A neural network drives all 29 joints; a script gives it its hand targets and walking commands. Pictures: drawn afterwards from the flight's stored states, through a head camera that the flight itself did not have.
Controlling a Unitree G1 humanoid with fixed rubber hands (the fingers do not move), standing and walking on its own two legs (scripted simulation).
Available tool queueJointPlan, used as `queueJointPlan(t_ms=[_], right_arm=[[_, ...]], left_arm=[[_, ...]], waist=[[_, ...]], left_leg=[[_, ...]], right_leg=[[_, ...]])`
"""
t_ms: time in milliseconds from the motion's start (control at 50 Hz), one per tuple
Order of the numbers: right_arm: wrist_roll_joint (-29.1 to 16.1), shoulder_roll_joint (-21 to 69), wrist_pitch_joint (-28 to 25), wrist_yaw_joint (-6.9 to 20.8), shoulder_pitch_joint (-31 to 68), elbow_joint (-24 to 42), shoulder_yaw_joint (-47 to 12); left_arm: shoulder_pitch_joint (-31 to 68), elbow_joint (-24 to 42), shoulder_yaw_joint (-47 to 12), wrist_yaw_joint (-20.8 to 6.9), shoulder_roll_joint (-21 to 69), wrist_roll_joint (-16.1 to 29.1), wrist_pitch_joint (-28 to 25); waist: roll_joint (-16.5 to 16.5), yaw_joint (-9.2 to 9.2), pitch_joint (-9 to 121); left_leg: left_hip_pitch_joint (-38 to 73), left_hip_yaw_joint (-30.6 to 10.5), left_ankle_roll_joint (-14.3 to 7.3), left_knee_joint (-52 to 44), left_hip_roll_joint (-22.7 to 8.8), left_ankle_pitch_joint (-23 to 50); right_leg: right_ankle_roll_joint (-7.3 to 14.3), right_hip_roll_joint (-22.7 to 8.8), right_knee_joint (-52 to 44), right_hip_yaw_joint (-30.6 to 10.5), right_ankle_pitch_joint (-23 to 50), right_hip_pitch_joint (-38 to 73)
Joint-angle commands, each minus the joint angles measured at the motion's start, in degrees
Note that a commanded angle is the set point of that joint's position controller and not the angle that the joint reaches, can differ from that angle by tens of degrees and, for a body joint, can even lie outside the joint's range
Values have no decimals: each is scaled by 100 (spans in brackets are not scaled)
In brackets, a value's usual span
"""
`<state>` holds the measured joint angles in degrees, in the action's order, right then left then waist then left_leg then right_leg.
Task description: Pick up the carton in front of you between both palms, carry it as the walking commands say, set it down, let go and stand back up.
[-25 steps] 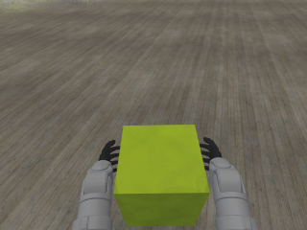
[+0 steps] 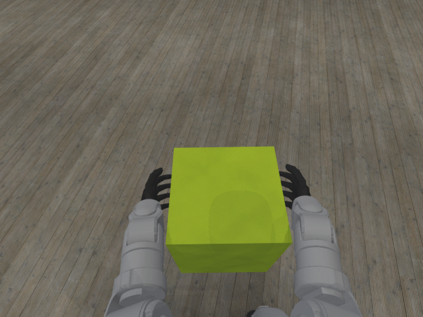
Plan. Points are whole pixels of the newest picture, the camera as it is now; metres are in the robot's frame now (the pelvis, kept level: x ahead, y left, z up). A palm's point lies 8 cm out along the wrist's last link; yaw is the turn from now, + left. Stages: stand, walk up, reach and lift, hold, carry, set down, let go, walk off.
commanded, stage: set down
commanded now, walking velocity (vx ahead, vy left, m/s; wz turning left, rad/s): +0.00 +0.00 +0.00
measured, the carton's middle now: (223, 214) +0.34 -0.02 -0.08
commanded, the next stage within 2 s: none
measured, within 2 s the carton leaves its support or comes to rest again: neither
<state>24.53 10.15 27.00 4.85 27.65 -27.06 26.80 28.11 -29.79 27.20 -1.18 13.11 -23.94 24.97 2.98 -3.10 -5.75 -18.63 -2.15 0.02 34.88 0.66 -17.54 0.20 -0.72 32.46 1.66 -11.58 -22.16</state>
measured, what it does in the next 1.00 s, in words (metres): lowers itself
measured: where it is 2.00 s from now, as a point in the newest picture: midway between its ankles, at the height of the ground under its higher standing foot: outside the picture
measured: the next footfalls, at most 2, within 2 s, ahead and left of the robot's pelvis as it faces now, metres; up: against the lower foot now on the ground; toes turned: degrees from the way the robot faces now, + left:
none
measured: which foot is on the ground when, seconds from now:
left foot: down 0.00-1.00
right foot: down 0.00-1.00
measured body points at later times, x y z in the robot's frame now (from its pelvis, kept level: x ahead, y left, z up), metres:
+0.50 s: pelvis -0.04 +0.00 -0.12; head +0.17 -0.02 +0.27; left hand +0.40 +0.11 -0.19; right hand +0.37 -0.20 -0.20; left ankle +0.01 +0.12 -0.73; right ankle +0.06 -0.12 -0.73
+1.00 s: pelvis -0.07 +0.00 -0.25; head +0.21 -0.03 +0.10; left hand +0.45 +0.08 -0.35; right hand +0.39 -0.22 -0.35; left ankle +0.01 +0.12 -0.73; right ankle +0.06 -0.13 -0.73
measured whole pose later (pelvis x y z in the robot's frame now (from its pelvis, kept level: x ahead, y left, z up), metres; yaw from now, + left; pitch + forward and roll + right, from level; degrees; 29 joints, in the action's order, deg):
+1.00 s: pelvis -0.07 +0.00 -0.25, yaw +1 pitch +46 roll +1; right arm 12.2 2.4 17.0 -2.5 52.2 -33.0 29.5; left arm 59.9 -45.5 21.2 4.1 -1.0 -10.6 14.5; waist 4.2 -5.4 9.3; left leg -112.5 -1.6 1.2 98.3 4.7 -32.2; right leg -1.7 0.3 94.3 -2.7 -23.7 -117.0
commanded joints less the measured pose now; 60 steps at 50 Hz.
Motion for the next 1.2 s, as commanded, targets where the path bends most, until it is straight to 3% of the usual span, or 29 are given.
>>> queueJointPlan(t_ms=[0,100,180,260,400,480,660,800,940,1180], right_arm=[[-648,3428,-807,823,2181,-318,-2005],[-1088,3778,-1698,901,2501,-342,-2800],[-1445,3846,-2107,861,2821,-168,-3413],[-1639,3800,-2115,801,3047,21,-3627],[-1454,4218,-1519,864,3598,-515,-3122],[-1379,4426,-1213,880,4050,-774,-2906],[-1622,4582,-1092,635,4996,-785,-2992],[-1782,4413,-1086,435,5517,-761,-2998],[-1898,4180,-1111,469,6087,-697,-2890],[-1935,3484,-1216,538,6704,-826,-2393]], left_arm=[[2193,-438,-2110,-767,3842,735,-777],[2488,-214,-3113,-533,4189,1180,-1715],[2892,98,-3889,-358,4225,1529,-2114],[3119,223,-4196,-217,4223,1665,-2095],[3899,-305,-3792,-527,4411,1576,-1512],[4417,-692,-3407,-725,4395,1511,-1262],[5364,-1153,-3109,-809,4187,1647,-1225],[5975,-1299,-3236,-800,4080,1920,-1195],[6327,-1538,-3123,-671,3915,1917,-1191],[7071,-1730,-3264,-510,3529,2094,-1243]], waist=[[-189,-38,1958],[-192,-105,3781],[-226,-187,5456],[-153,-199,6301],[13,-392,5627],[-19,-387,5605],[-244,-349,6595],[-133,-526,7134],[-89,-504,7255],[302,-797,7245]], left_leg=[[-1332,-224,-38,-226,597,1108],[-1748,-234,98,682,685,2100],[-2224,-230,161,1480,748,2608],[-2523,-155,225,2057,823,2512],[-4442,69,184,2594,949,125],[-5354,202,141,2978,1009,-421],[-6857,386,75,4067,1154,-534],[-7580,471,93,4716,1198,-747],[-7772,471,77,5252,1201,-608],[-8030,458,136,6121,1142,-381]], right_leg=[[89,639,411,-418,1499,905],[49,742,1368,-336,2383,143],[0,759,2122,-368,2941,-321],[-78,843,2620,-235,2459,-1358],[-65,841,3131,-104,538,-2694],[-74,828,3457,-103,144,-3089],[-225,881,4388,-122,260,-3583],[-293,901,5009,-10,223,-3915],[-328,900,5621,172,330,-4795],[-343,778,6535,359,463,-6028]])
